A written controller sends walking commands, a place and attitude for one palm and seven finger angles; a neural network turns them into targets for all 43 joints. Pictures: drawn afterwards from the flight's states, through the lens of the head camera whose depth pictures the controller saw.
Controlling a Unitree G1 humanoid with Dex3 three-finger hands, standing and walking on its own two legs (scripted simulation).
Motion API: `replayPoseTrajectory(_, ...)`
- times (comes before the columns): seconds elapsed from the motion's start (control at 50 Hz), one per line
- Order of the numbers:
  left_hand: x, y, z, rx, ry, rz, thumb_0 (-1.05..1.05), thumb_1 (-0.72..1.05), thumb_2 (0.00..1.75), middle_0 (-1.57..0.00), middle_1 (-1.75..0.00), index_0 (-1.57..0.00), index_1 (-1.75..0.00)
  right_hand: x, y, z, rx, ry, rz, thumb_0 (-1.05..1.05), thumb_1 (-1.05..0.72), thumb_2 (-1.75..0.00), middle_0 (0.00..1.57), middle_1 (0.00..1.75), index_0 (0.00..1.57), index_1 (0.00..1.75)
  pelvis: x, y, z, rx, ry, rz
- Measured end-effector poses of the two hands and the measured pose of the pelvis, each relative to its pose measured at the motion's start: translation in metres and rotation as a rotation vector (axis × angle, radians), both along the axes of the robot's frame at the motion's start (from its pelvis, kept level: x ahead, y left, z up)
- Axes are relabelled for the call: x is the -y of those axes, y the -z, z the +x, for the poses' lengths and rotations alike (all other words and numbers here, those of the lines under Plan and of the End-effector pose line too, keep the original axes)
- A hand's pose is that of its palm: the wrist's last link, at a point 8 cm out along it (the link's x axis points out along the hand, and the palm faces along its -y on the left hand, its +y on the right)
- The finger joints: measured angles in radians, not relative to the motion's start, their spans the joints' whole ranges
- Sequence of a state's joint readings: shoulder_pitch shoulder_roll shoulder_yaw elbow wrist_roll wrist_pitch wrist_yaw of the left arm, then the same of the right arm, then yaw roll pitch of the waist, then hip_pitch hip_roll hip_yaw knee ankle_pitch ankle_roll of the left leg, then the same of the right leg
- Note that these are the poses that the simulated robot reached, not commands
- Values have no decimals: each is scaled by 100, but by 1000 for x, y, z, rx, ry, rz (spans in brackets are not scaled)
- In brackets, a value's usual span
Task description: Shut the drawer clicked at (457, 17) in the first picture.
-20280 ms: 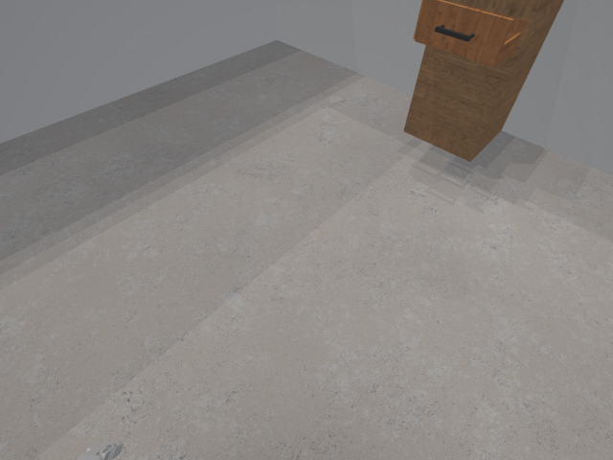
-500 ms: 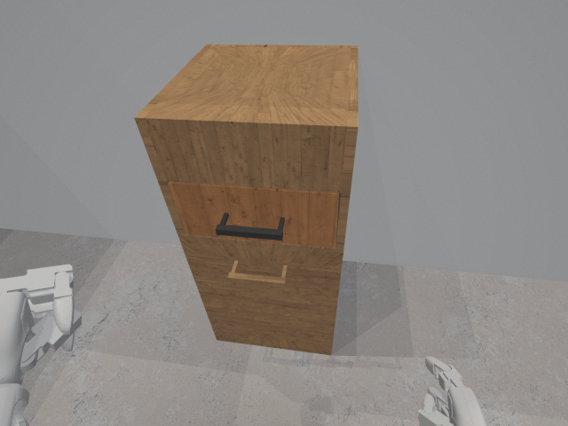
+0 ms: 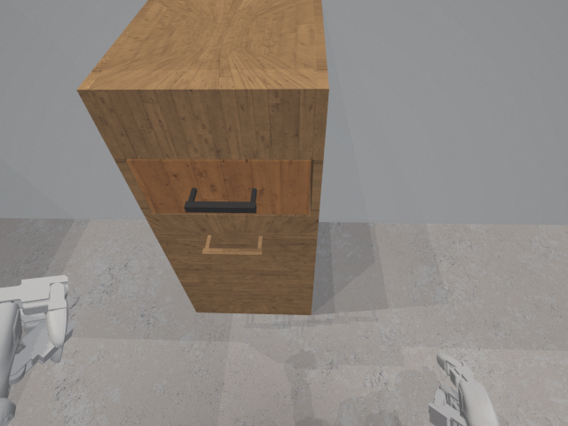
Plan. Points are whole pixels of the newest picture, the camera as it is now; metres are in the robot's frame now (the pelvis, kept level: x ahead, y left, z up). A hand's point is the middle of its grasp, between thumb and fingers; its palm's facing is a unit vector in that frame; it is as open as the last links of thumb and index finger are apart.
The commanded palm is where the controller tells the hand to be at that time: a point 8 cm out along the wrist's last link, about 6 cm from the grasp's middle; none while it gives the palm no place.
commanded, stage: step back with the hand held close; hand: left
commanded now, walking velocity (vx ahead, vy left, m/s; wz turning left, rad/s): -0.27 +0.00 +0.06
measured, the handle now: (222, 200) +0.57 +0.17 -0.09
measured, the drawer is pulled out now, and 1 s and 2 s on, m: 0.00 0.00 0.00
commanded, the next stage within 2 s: stop stepping back and stand still in 1.10 s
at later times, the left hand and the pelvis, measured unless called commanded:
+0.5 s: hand (2, 407) +0.12 +0.25 +0.15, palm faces +0.35 -0.81 -0.46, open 3.3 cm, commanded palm +0.06 +0.29 +0.17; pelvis -0.06 +0.01 -0.01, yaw +2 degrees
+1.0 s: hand out of the picture +0.04 +0.22 +0.18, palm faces +0.39 -0.78 -0.48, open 3.2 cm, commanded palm -0.03 +0.27 +0.17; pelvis -0.14 -0.02 -0.01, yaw +5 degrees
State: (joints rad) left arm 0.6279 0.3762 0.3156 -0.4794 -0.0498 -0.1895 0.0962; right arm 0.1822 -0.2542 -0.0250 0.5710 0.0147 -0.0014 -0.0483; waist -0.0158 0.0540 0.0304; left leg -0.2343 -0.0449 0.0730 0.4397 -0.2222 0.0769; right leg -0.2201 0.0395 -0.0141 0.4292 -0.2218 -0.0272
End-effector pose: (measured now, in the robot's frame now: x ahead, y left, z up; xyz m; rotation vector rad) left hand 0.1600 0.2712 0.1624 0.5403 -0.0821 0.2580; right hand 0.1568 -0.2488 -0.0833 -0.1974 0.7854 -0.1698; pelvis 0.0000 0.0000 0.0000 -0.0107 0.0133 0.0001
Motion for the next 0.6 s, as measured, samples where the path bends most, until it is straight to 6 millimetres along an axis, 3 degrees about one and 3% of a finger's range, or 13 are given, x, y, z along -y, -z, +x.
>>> replayPoseTrajectory(0.2, -14, -29, -36, 140, 7, 90, 2, 89, 90, -140, -160, -140, -160, -15, -7, -13, 27, -37, -37, 1, -90, -90, 20, 30, 20, 30, -7, 5, -23, 7, -11, 3)
replayPoseTrajectory(0.32, -19, -19, -56, 147, -37, 68, 1, 89, 90, -140, -160, -140, -160, -28, -7, -19, 88, -59, -5, 1, -90, -90, 20, 30, 20, 30, -10, 9, -42, 15, -11, -3)
replayPoseTrajectory(0.44, -17, -5, -72, 139, -33, 20, 2, 89, 90, -141, -160, -140, -160, -31, -7, -41, 61, -84, -28, 1, -90, -90, 20, 30, 20, 30, -9, 10, -58, 11, -20, -18)
replayPoseTrajectory(0.6, -17, -23, -86, 240, 17, 111, 2, 89, 90, -141, -160, -140, -160, -21, -5, -70, 18, -81, -84, 1, -90, -90, 20, 30, 20, 30, -8, 14, -73, 6, -61, -28)
